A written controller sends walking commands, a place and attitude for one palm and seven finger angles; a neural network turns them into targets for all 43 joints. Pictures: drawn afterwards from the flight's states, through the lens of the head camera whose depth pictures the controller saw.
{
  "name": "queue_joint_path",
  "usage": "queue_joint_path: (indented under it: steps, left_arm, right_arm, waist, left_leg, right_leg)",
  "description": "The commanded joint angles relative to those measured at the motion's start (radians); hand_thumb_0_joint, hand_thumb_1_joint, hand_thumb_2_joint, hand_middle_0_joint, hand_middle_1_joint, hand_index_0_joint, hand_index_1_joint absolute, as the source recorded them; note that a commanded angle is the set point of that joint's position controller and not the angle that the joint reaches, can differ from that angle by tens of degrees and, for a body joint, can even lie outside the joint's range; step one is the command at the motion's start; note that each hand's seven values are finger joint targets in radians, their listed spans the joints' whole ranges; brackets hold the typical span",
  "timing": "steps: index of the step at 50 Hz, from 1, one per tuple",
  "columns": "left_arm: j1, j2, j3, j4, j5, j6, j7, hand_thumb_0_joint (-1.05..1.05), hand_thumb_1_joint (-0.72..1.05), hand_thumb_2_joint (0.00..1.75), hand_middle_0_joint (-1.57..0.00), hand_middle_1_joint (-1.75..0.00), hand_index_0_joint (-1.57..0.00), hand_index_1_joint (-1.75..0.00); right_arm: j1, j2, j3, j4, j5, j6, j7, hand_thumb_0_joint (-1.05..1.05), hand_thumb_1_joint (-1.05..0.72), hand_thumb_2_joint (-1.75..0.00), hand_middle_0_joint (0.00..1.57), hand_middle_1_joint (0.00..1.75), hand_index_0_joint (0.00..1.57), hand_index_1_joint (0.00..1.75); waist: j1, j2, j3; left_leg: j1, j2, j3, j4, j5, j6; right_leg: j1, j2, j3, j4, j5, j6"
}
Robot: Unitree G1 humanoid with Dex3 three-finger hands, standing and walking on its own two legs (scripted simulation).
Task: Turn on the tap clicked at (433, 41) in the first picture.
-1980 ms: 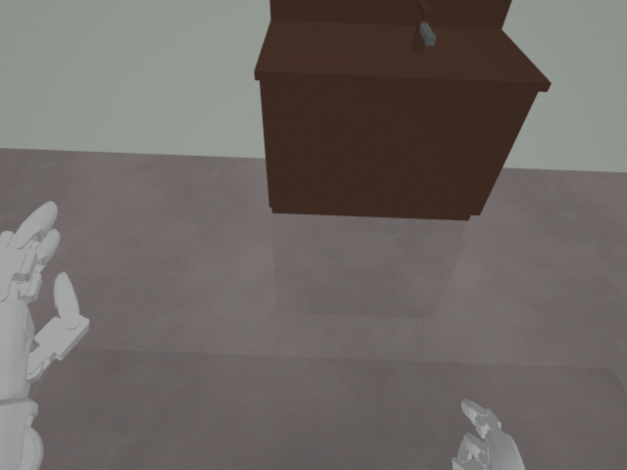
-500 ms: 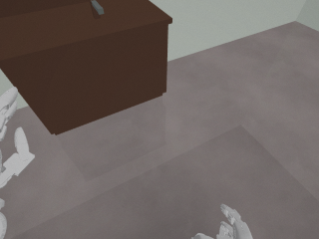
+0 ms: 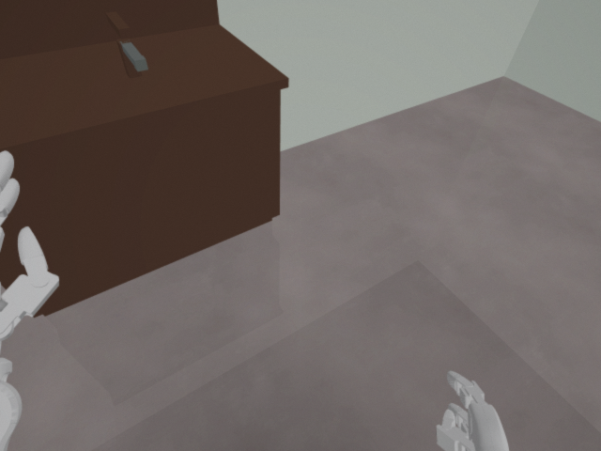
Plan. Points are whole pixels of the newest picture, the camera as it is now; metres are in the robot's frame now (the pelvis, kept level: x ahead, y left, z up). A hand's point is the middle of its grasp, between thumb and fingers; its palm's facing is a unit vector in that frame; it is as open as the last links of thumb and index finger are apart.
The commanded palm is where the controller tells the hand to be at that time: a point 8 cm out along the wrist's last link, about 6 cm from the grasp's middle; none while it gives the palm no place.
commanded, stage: walk to a spot facing it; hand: left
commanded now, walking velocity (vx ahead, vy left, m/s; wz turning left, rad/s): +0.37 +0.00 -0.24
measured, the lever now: (140, 63) +0.98 +0.47 +0.05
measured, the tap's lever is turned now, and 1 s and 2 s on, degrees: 0 0 0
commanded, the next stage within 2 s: turn to face it in 0.60 s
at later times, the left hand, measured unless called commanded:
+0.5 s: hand (192, 172) +0.39 +0.16 +0.19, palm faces +0.33 -0.81 -0.48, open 7.4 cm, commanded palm +0.33 +0.22 +0.19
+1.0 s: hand (217, 128) +0.49 +0.15 +0.19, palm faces +0.47 -0.76 -0.45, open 7.4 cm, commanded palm +0.43 +0.20 +0.19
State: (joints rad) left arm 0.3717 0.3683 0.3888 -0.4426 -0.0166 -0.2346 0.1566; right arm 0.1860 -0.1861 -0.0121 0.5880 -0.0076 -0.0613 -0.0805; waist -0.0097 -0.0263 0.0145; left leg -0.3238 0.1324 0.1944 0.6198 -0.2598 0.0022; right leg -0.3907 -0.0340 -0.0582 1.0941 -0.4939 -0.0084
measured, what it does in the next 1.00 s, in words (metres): walks ahead: right foot, then left foot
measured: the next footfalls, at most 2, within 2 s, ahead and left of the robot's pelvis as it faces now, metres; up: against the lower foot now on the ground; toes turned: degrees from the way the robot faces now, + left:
right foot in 0.22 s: +0.16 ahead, -0.15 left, +0.00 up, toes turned -13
left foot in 0.60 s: +0.34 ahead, +0.08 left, +0.00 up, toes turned +9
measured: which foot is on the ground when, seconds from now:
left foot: down 0.00-0.24, up 0.26-0.58, down 0.60-0.92, up 0.94-1.00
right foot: up 0.00-0.20, down 0.22-0.62, up 0.64-0.88, down 0.90-1.00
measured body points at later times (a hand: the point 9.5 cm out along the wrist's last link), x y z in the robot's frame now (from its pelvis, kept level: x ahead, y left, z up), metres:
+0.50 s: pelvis +0.16 -0.06 +0.01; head +0.20 -0.07 +0.46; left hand +0.36 +0.20 +0.21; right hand +0.29 -0.33 -0.09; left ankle +0.24 +0.09 -0.68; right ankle +0.12 -0.14 -0.73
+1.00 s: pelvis +0.28 -0.09 +0.00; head +0.31 -0.12 +0.44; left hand +0.46 +0.19 +0.21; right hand +0.45 -0.29 -0.12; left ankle +0.28 +0.05 -0.68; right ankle +0.32 -0.20 -0.73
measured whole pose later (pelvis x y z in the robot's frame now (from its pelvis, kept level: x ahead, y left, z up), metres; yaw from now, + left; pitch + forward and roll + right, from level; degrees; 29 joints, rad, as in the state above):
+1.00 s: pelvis +0.28 -0.09 +0.00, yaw +3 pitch -2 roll +1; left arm 0.42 0.34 0.35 -0.49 -0.03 -0.20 0.15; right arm 0.20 -0.18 0.03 0.65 0.00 -0.07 -0.05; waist 0.03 0.07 0.08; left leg -0.44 0.07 0.04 1.01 -0.47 -0.03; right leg -0.33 -0.10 -0.17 0.68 -0.31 -0.02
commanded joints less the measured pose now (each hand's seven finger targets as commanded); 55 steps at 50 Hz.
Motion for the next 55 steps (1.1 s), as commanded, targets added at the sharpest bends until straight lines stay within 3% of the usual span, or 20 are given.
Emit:
queue_joint_path:
  steps: [1,7,10,12,13,20,25,28,29,30,31,32,37,43,44,45,46,47,51,55]
  left_arm:
    - [-0.022,0.147,0.062,-0.330,0.010,-0.061,-0.004,0.00,0.90,0.90,-0.20,-0.30,-0.20,-0.30]
    - [0.021,0.150,0.092,-0.250,0.003,-0.034,0.010,0.00,0.90,0.90,-0.20,-0.30,-0.20,-0.30]
    - [0.001,0.161,0.094,-0.211,0.002,-0.014,0.011,0.00,0.90,0.90,-0.20,-0.30,-0.20,-0.30]
    - [-0.016,0.226,0.134,-0.208,0.002,-0.003,0.021,0.00,0.90,0.90,-0.20,-0.30,-0.20,-0.30]
    - [-0.022,0.217,0.144,-0.198,-0.015,-0.006,0.014,0.00,0.90,0.90,-0.20,-0.30,-0.20,-0.30]
    - [0.073,0.192,0.139,-0.297,-0.005,-0.049,0.021,0.00,0.90,0.90,-0.20,-0.30,-0.20,-0.30]
    - [0.095,0.181,0.139,-0.329,-0.013,-0.049,0.042,0.00,0.90,0.90,-0.20,-0.30,-0.20,-0.30]
    - [0.043,0.178,0.116,-0.319,-0.009,-0.052,0.047,0.00,0.90,0.90,-0.20,-0.30,-0.20,-0.30]
    - [0.027,0.184,0.119,-0.312,-0.008,-0.062,0.046,0.00,0.90,0.90,-0.20,-0.30,-0.20,-0.30]
    - [0.012,0.179,0.122,-0.319,-0.014,-0.068,0.046,0.00,0.90,0.90,-0.20,-0.30,-0.20,-0.30]
    - [-0.007,0.168,0.094,-0.277,-0.019,-0.073,0.036,0.00,0.90,0.90,-0.20,-0.30,-0.20,-0.30]
    - [0.010,0.211,0.120,-0.223,-0.019,-0.064,0.021,0.00,0.90,0.90,-0.20,-0.30,-0.20,-0.30]
    - [0.057,0.173,0.111,-0.402,-0.015,-0.072,0.002,0.00,0.90,0.90,-0.20,-0.30,-0.20,-0.30]
    - [0.064,0.141,0.110,-0.250,-0.022,-0.033,0.011,0.00,0.90,0.90,-0.20,-0.30,-0.20,-0.30]
    - [0.025,0.148,0.104,-0.238,-0.018,-0.027,0.011,0.00,0.90,0.90,-0.20,-0.30,-0.20,-0.30]
    - [-0.008,0.188,0.118,-0.227,-0.007,-0.022,0.015,0.00,0.90,0.90,-0.20,-0.30,-0.20,-0.30]
    - [-0.018,0.198,0.122,-0.192,-0.020,-0.002,0.020,0.00,0.90,0.90,-0.20,-0.30,-0.20,-0.30]
    - [-0.025,0.190,0.104,-0.178,-0.023,0.005,0.017,0.00,0.90,0.90,-0.20,-0.30,-0.20,-0.30]
    - [-0.025,0.176,0.090,-0.242,-0.008,-0.022,0.022,0.00,0.90,0.90,-0.20,-0.30,-0.20,-0.30]
    - [0.057,0.183,0.117,-0.333,-0.006,-0.034,0.045,0.00,0.90,0.90,-0.20,-0.30,-0.20,-0.30]
  right_arm:
    - [-0.051,-0.125,-0.033,-0.129,0.001,-0.062,0.015,0.00,-0.90,-0.90,0.20,0.30,0.20,0.30]
    - [-0.046,-0.115,-0.025,-0.134,-0.004,-0.068,0.006,0.00,-0.90,-0.90,0.20,0.30,0.20,0.30]
    - [-0.047,-0.101,-0.026,-0.128,0.007,-0.050,0.003,0.00,-0.90,-0.90,0.20,0.30,0.20,0.30]
    - [-0.087,-0.071,-0.011,-0.156,0.014,-0.042,0.008,0.00,-0.90,-0.90,0.20,0.30,0.20,0.30]
    - [-0.087,-0.096,-0.021,-0.133,0.006,-0.052,0.013,0.00,-0.90,-0.90,0.20,0.30,0.20,0.30]
    - [-0.082,-0.108,-0.027,-0.107,0.009,0.007,0.019,0.00,-0.90,-0.90,0.20,0.30,0.20,0.30]
    - [-0.064,-0.096,-0.040,-0.157,0.005,-0.017,0.013,0.00,-0.90,-0.90,0.20,0.30,0.20,0.30]
    - [-0.016,-0.111,-0.056,-0.156,0.005,-0.023,-0.002,0.00,-0.90,-0.90,0.20,0.30,0.20,0.30]
    - [0.001,-0.127,-0.066,-0.156,0.008,-0.024,-0.009,0.00,-0.90,-0.90,0.20,0.30,0.20,0.30]
    - [-0.015,-0.153,-0.072,-0.161,0.010,-0.024,-0.005,0.00,-0.90,-0.90,0.20,0.30,0.20,0.30]
    - [-0.022,-0.146,-0.058,-0.170,0.015,-0.029,0.009,0.00,-0.90,-0.90,0.20,0.30,0.20,0.30]
    - [-0.050,-0.141,-0.046,-0.148,0.005,-0.030,0.013,0.00,-0.90,-0.90,0.20,0.30,0.20,0.30]
    - [-0.066,-0.122,-0.049,-0.137,0.015,-0.047,0.030,0.00,-0.90,-0.90,0.20,0.30,0.20,0.30]
    - [-0.022,-0.114,-0.033,-0.124,0.023,-0.065,0.014,0.00,-0.90,-0.90,0.20,0.30,0.20,0.30]
    - [-0.019,-0.105,-0.031,-0.123,0.025,-0.064,0.013,0.00,-0.90,-0.90,0.20,0.30,0.20,0.30]
    - [-0.006,-0.080,-0.026,-0.125,0.022,-0.060,0.012,0.00,-0.90,-0.90,0.20,0.30,0.20,0.30]
    - [-0.036,-0.075,-0.014,-0.138,0.017,-0.066,0.008,0.00,-0.90,-0.90,0.20,0.30,0.20,0.30]
    - [-0.048,-0.102,-0.027,-0.121,0.012,-0.074,0.010,0.00,-0.90,-0.90,0.20,0.30,0.20,0.30]
    - [-0.101,-0.079,0.000,-0.107,0.011,-0.044,0.008,0.00,-0.90,-0.90,0.20,0.30,0.20,0.30]
    - [-0.096,-0.082,-0.017,-0.147,-0.001,-0.036,0.000,0.00,-0.90,-0.90,0.20,0.30,0.20,0.30]
  waist:
    - [0.013,0.263,-0.044]
    - [0.005,0.263,-0.061]
    - [0.024,0.110,-0.131]
    - [0.045,-0.306,-0.153]
    - [0.042,-0.244,-0.151]
    - [0.005,-0.076,-0.106]
    - [0.039,-0.097,-0.112]
    - [-0.003,-0.034,-0.157]
    - [-0.022,0.072,-0.191]
    - [-0.013,0.280,-0.231]
    - [-0.009,0.325,-0.186]
    - [-0.008,0.292,-0.156]
    - [0.023,0.294,-0.095]
    - [0.014,0.213,-0.098]
    - [0.012,0.124,-0.090]
    - [0.000,-0.103,-0.090]
    - [0.018,-0.273,-0.071]
    - [0.026,-0.300,-0.071]
    - [0.007,-0.191,-0.113]
    - [0.034,-0.163,-0.161]
  left_leg:
    - [0.161,0.256,-0.260,-0.374,-0.150,0.146]
    - [0.120,0.223,-0.084,-0.323,-0.046,0.105]
    - [0.054,0.143,0.003,0.009,0.018,0.061]
    - [-0.399,-0.063,0.000,0.555,-0.319,-0.003]
    - [-0.408,-0.019,-0.147,0.640,-0.272,-0.009]
    - [-0.334,0.036,-0.140,0.388,-0.082,-0.035]
    - [-0.140,-0.044,0.008,0.047,0.003,-0.013]
    - [0.135,-0.092,0.055,-0.129,0.131,0.000]
    - [0.294,-0.047,-0.030,-0.158,0.159,0.037]
    - [0.423,0.160,-0.351,-0.206,0.293,0.140]
    - [0.414,0.305,-0.633,-0.252,0.436,0.230]
    - [0.355,0.351,-0.676,-0.288,0.327,0.269]
    - [0.046,0.197,-0.279,-0.299,0.108,0.176]
    - [-0.062,0.113,-0.165,-0.140,-0.014,0.086]
    - [-0.072,0.071,-0.130,-0.033,-0.077,0.056]
    - [-0.146,-0.027,-0.059,0.172,-0.181,0.011]
    - [-0.238,-0.116,-0.077,0.375,-0.316,-0.015]
    - [-0.261,-0.094,-0.162,0.521,-0.301,-0.018]
    - [-0.178,-0.056,-0.165,0.437,-0.234,-0.039]
    - [-0.081,-0.089,-0.080,0.136,-0.165,-0.027]
  right_leg:
    - [-0.214,-0.071,-0.011,-0.037,0.088,0.016]
    - [0.026,-0.014,-0.150,-0.410,0.152,0.034]
    - [0.270,0.014,-0.141,-0.617,0.209,0.004]
    - [0.507,-0.341,0.542,-0.781,0.339,-0.203]
    - [0.457,-0.363,0.560,-0.802,0.256,-0.206]
    - [0.332,-0.293,0.100,-0.763,0.540,-0.163]
    - [0.341,-0.257,0.043,-0.711,0.594,-0.144]
    - [0.269,-0.190,-0.039,-0.489,0.619,-0.078]
    - [0.162,-0.159,-0.058,-0.312,0.578,-0.040]
    - [-0.014,-0.046,-0.096,-0.079,0.230,0.013]
    - [-0.161,0.021,-0.025,0.107,-0.130,0.018]
    - [-0.242,-0.021,0.054,0.192,-0.115,0.021]
    - [-0.075,-0.076,-0.009,-0.081,0.049,0.035]
    - [0.230,0.002,-0.136,-0.519,0.205,0.069]
    - [0.238,-0.045,-0.084,-0.614,0.227,0.056]
    - [0.250,-0.212,0.139,-0.721,0.341,-0.007]
    - [0.228,-0.362,0.358,-0.783,0.440,-0.098]
    - [0.237,-0.409,0.409,-0.790,0.500,-0.143]
    - [0.272,-0.328,0.066,-0.653,0.849,-0.110]
    - [0.326,-0.312,0.017,-0.624,0.855,-0.109]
